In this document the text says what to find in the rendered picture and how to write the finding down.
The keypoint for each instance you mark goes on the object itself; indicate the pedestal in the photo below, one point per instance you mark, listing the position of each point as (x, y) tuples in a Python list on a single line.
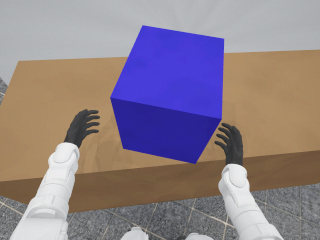
[(271, 97)]

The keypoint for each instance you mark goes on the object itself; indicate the robot right hand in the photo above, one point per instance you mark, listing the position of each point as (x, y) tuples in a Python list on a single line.
[(234, 146)]

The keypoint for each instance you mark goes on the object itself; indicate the left robot forearm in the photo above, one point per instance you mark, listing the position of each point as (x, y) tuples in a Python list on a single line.
[(52, 197)]

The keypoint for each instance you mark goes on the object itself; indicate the left robot upper arm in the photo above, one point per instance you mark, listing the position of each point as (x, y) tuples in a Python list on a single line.
[(42, 229)]

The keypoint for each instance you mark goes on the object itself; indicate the left robot thigh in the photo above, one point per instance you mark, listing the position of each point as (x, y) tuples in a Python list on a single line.
[(135, 235)]

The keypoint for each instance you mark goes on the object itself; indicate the carton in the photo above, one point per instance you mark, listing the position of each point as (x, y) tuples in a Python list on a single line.
[(168, 99)]

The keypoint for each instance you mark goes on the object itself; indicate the right robot forearm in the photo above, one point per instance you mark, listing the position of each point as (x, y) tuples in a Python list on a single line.
[(247, 218)]

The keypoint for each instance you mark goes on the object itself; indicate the robot left hand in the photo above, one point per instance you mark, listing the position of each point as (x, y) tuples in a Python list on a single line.
[(77, 130)]

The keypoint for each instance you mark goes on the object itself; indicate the robot left shin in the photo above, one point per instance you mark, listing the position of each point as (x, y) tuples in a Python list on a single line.
[(136, 228)]

